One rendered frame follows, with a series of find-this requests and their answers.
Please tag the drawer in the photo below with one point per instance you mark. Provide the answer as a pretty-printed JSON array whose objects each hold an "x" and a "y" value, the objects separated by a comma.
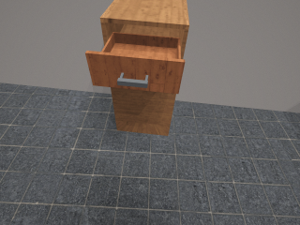
[{"x": 136, "y": 56}]

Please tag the cabinet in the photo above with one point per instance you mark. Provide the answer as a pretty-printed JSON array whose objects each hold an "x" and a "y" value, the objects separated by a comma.
[{"x": 142, "y": 111}]

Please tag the handle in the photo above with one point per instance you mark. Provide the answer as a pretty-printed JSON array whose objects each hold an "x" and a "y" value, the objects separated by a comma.
[{"x": 132, "y": 82}]

